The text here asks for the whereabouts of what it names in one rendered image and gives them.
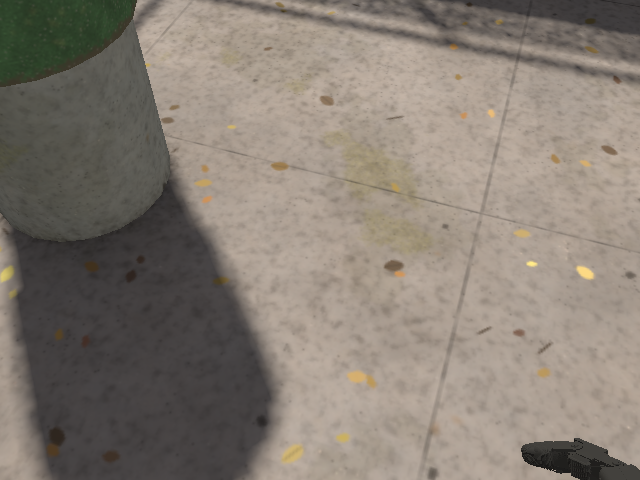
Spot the right robot hand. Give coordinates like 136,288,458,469
521,438,640,480

